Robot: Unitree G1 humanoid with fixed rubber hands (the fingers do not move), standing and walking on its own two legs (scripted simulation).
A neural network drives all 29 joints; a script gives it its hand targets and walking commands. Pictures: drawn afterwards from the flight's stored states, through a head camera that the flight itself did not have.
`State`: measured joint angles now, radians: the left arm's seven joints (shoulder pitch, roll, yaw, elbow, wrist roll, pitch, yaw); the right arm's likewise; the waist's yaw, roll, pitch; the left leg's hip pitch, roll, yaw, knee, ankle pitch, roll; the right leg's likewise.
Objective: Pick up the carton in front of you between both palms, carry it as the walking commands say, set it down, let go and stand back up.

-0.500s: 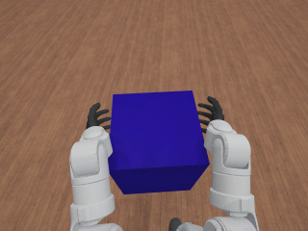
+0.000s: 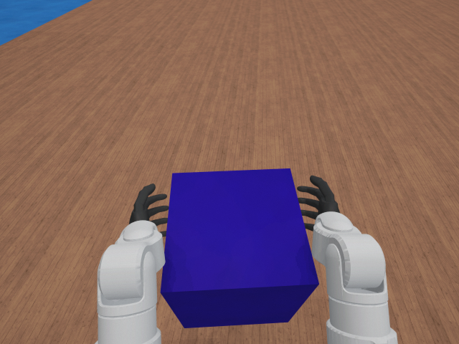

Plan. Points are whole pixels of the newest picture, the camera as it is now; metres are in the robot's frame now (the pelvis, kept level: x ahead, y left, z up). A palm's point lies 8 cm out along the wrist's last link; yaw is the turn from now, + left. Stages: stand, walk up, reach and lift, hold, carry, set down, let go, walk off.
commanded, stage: carry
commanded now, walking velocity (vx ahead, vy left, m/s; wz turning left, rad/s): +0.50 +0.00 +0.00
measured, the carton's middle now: (234, 252) +0.29 +0.00 +0.01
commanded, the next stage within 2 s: none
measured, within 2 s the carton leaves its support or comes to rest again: neither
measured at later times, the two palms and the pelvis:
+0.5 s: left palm (183, 120) +0.58 +0.12 +0.11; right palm (299, 120) +0.58 -0.17 +0.11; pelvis +0.33 -0.03 +0.00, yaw +1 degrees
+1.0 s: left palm (186, 77) +0.81 +0.13 +0.11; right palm (280, 74) +0.82 -0.15 +0.12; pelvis +0.56 -0.02 +0.01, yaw -1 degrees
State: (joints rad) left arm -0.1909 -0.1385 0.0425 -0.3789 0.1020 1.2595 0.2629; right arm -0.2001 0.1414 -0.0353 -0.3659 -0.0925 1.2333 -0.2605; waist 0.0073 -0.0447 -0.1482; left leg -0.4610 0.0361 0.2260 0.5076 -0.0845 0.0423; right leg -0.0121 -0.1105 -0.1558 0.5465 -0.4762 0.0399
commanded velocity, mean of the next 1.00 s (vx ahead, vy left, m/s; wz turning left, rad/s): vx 0.23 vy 0.00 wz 0.00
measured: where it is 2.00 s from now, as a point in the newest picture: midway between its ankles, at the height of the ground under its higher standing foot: (231, 295)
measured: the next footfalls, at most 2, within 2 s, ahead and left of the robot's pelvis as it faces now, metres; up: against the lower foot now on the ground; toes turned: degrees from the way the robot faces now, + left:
right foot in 0.46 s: +0.48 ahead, -0.11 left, +0.00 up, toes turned -12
left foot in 0.86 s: +0.64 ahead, +0.10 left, +0.00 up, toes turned -24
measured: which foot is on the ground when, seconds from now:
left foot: down 0.00-0.46, up 0.48-0.84, down 0.86-1.00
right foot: down 0.00-0.00, up 0.02-0.44, down 0.46-1.00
